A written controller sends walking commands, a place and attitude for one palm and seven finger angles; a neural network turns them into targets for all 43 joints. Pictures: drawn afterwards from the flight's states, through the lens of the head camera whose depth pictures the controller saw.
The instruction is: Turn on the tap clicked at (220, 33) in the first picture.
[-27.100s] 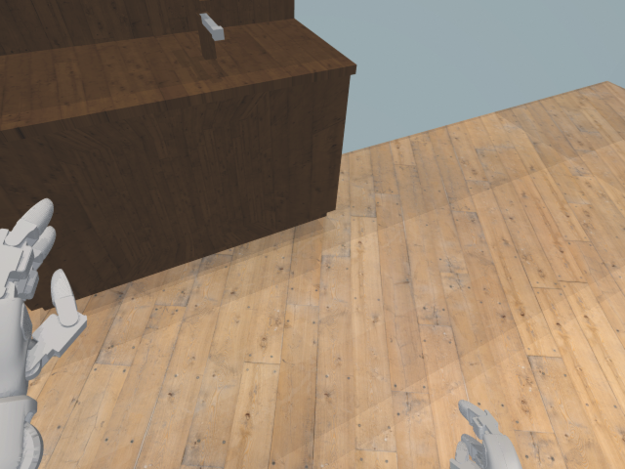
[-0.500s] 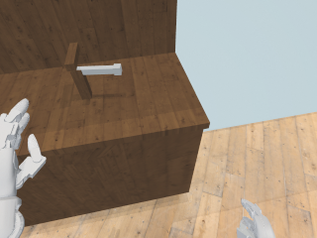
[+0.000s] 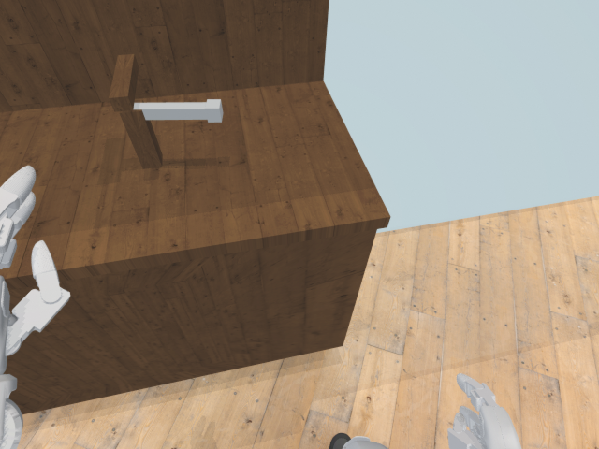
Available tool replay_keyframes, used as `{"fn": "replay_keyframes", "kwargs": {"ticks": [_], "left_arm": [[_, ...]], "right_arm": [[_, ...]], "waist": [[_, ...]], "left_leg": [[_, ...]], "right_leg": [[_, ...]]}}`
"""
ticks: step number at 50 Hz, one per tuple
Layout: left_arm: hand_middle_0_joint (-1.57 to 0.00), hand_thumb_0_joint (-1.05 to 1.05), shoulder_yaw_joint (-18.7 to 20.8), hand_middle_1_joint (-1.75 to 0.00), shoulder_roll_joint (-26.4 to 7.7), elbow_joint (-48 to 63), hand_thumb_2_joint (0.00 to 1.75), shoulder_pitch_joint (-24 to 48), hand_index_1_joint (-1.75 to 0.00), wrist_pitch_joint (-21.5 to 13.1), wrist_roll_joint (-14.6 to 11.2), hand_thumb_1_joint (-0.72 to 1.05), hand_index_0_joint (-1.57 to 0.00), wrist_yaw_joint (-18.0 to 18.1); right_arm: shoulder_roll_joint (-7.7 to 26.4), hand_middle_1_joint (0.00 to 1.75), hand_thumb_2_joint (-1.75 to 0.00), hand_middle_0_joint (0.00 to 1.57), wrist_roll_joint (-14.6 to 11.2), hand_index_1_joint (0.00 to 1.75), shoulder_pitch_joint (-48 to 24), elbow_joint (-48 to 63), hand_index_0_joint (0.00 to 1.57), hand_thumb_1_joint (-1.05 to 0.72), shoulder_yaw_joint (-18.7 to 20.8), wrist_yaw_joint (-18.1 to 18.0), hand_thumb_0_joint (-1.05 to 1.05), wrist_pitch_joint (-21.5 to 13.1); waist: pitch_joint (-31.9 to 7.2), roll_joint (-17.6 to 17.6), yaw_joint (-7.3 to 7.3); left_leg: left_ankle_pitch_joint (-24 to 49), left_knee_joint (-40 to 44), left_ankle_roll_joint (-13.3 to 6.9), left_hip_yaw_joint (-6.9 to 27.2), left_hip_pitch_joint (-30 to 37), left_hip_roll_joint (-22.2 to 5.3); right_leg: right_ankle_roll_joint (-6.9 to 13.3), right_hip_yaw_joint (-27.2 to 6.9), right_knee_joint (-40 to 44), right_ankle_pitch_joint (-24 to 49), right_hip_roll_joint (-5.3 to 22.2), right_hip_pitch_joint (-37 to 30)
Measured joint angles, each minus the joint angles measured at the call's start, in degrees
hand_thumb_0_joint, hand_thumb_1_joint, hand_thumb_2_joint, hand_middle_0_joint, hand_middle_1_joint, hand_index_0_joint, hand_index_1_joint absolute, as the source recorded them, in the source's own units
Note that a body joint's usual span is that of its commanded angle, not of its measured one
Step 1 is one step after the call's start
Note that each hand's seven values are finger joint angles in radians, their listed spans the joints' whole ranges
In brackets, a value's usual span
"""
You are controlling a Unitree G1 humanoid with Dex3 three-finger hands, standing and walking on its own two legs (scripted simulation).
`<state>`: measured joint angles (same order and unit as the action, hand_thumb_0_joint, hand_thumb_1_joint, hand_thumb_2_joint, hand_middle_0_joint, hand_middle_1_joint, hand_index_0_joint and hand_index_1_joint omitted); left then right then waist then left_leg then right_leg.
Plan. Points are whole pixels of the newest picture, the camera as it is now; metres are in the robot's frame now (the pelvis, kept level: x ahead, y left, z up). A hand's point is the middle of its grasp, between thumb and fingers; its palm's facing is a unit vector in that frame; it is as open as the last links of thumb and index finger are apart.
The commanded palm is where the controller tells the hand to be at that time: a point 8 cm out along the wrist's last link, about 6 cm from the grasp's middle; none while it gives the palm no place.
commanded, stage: step back with the hand held close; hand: left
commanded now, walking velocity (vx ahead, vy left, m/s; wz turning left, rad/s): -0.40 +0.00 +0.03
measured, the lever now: (214, 110) +0.62 +0.19 +0.11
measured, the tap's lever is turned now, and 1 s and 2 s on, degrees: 80 80 80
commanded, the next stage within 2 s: stop stepping back and stand still in 0.98 s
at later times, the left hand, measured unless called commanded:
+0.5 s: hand (17, 328) +0.18 +0.25 +0.18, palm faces +0.44 -0.75 -0.49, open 7.4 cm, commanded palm +0.13 +0.28 +0.19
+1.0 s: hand out of the picture +0.11 +0.24 +0.17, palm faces +0.34 -0.82 -0.45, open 7.4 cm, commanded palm +0.06 +0.26 +0.19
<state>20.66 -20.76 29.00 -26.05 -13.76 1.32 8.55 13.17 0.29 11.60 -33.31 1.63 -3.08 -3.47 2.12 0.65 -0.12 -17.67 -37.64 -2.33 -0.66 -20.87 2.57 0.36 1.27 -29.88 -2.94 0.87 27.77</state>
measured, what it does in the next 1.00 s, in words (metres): walks backwards: right foot, then left foot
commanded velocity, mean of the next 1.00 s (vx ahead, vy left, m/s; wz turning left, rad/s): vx -0.40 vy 0.00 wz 0.00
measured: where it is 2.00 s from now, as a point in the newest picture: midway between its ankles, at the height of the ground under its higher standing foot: outside the picture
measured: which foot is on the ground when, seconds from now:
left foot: down 0.00-0.70, up 0.72-0.86, down 0.88-1.00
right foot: down 0.00-0.38, up 0.40-0.44, down 0.46-0.92, up 0.94-1.00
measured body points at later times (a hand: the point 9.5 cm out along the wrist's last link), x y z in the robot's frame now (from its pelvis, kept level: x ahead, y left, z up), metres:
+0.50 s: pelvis -0.01 -0.01 +0.01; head +0.00 +0.00 +0.46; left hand +0.15 +0.29 +0.21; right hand +0.15 -0.25 -0.08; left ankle +0.02 +0.10 -0.72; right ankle +0.01 -0.12 -0.70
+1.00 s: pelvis -0.11 -0.01 +0.02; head -0.08 +0.00 +0.47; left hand +0.08 +0.28 +0.19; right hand +0.08 -0.27 -0.05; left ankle -0.09 +0.08 -0.72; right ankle -0.08 -0.12 -0.71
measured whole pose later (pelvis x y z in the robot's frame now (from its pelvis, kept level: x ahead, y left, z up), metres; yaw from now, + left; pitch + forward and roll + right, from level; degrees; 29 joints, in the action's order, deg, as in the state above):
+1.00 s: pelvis -0.11 -0.01 +0.02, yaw -1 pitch +3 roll +0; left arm 20.5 -25.0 28.3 -30.0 -9.0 -2.9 8.1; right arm 12.7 0.3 8.2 -33.4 2.0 -4.4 -0.8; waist -0.6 2.5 -0.5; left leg -11.7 -24.9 -2.6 -1.4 -16.5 2.7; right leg -0.7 -3.8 -35.0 -18.0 -2.9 22.5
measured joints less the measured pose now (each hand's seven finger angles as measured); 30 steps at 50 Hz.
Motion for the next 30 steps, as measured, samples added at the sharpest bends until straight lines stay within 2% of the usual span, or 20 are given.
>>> {"fn": "replay_keyframes", "kwargs": {"ticks": [4,6,9,12,15,19,21,23,26,29,30], "left_arm": [[-0.21,0.01,1.23,-0.3,-1.27,0.34,0.9,-0.15,-0.31,-0.47,0.59,0.89,-0.21,-0.2],[-0.21,0.01,1.84,-0.3,-1.4,0.17,0.9,0.09,-0.31,-0.41,0.6,0.89,-0.21,-0.32],[-0.21,0.01,2.24,-0.3,-0.58,-0.15,0.9,0.29,-0.31,-0.03,0.07,0.89,-0.21,-0.43],[-0.21,0.01,0.9,-0.3,0.95,-0.23,0.9,1.04,-0.31,0.75,-0.56,0.89,-0.21,-0.44],[-0.21,0.01,-1.01,-0.3,1.49,0.24,0.9,1.27,-0.31,1.26,-1.08,0.89,-0.21,-0.16],[-0.21,0.01,-1.12,-0.3,-0.36,1.52,0.9,-0.72,-0.31,0.79,-1.19,0.89,-0.21,0.21],[-0.21,0.01,-0.12,-0.3,-1.6,1.49,0.9,-1.74,-0.31,0.39,-0.57,0.89,-0.21,0.24],[-0.21,0.01,0.77,-0.3,-2.49,0.8,0.9,-2.3,-0.31,0.57,0.03,0.89,-0.22,0.14],[-0.21,0.01,2.62,-0.3,-2.25,0.32,0.9,-3.17,-0.31,0.8,-0.24,0.89,-0.22,0.22],[-0.21,0.01,3.5,-0.3,-0.6,-0.08,0.9,-2.66,-0.31,0.89,-1.67,0.89,-0.21,0.79],[-0.21,0.01,2.85,-0.3,0.45,-0.65,0.9,-1.62,-0.31,1.14,-2.0,0.89,-0.21,0.82]], "right_arm": [[-0.47,0.3,-0.9,0.2,0.19,0.3,0.31,0.66,0.21,-0.9,-0.14,-0.28,0.01,-0.19],[-0.57,0.3,-0.9,0.2,0.24,0.3,0.49,0.5,0.21,-0.9,-0.11,-0.35,0.01,-0.11],[-0.55,0.3,-0.9,0.2,0.31,0.3,0.19,-0.08,0.21,-0.9,-0.01,-0.31,0.01,0.27],[-0.14,0.3,-0.9,0.2,0.45,0.3,-0.4,-0.73,0.21,-0.9,0.34,0.06,0.01,0.62],[0.02,0.3,-0.9,0.2,0.37,0.3,-1.06,-1.25,0.21,-0.9,0.55,0.44,0.01,1.18],[-0.1,0.3,-0.9,0.2,0.23,0.3,-1.16,-0.67,0.21,-0.9,0.29,0.11,0.01,1.55],[-0.25,0.3,-0.9,0.2,0.11,0.3,-0.48,-0.08,0.21,-0.9,0.28,-0.45,0.01,1.23],[-0.67,0.3,-0.9,0.2,0.22,0.3,1.03,-0.28,0.21,-0.9,0.62,-0.93,0.01,0.7],[-1.4,0.3,-0.9,0.2,0.65,0.3,2.63,-1.61,0.2,-0.9,0.7,-1.1,0.01,-0.26],[-2.13,0.3,-0.9,0.2,1.15,0.3,0.89,-3.28,0.2,-0.9,0.05,-0.87,0.01,-1.54],[-2.13,0.3,-0.9,0.2,1.19,0.3,-0.59,-3.84,0.21,-0.9,-0.21,-0.71,0.01,-1.77]], "waist": [[-0.1,0.02,0.41],[-0.26,-0.15,0.09],[-0.63,-0.5,-0.56],[-0.94,-0.95,-0.77],[-0.96,-0.41,-0.14],[-0.54,0.51,1.12],[-0.16,0.0,1.84],[-1.05,-1.03,2.16],[-4.2,-1.79,0.6],[-5.16,-0.5,-1.99],[-4.36,-0.63,-2.67]], "left_leg": [[-0.78,-1.44,0.08,0.51,-0.07,0.19],[-1.43,-2.44,0.29,0.77,0.0,0.18],[-2.04,-3.3,0.64,0.81,-0.14,-0.17],[-2.33,-3.27,0.65,1.2,-1.15,-0.44],[-2.42,-1.8,0.69,1.4,-2.18,-0.25],[2.31,1.18,0.41,1.25,-2.61,-0.39],[3.39,1.04,0.28,1.9,-2.67,-0.76],[2.99,0.85,0.55,3.39,-2.71,-1.11],[3.03,1.6,1.05,3.86,-3.54,-2.09],[3.97,3.14,1.77,1.55,-4.42,-2.64],[4.58,3.78,2.04,0.88,-4.43,-3.15]], "right_leg": [[-0.28,-1.81,-2.65,-1.74,-0.66,0.3],[-0.44,-2.08,-4.09,-2.67,-0.88,0.39],[0.03,-2.01,-4.91,-3.19,-1.25,0.57],[0.24,-1.54,-3.17,-2.07,-1.4,0.66],[0.09,-1.06,0.31,0.24,-0.82,0.52],[-0.65,-0.76,2.61,0.27,-0.5,0.68],[-1.86,-1.66,-0.62,-2.28,-1.71,0.81],[-2.26,-2.56,-7.8,-4.88,-3.62,-1.01],[-1.91,-3.37,-12.1,-12.53,-5.58,-6.02],[-0.77,-4.19,-4.01,-18.22,-4.82,-11.19],[0.79,-4.5,-1.95,-18.36,-5.07,-11.6]]}}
